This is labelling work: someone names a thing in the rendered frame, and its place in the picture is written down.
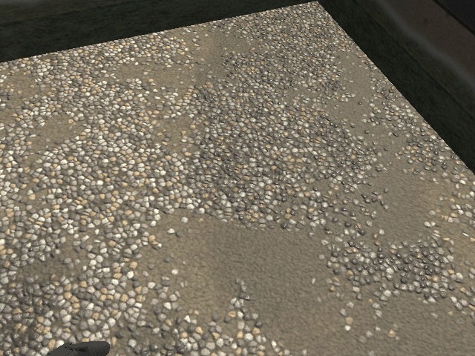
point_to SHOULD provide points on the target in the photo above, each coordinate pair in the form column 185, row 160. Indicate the left robot hand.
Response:
column 91, row 348

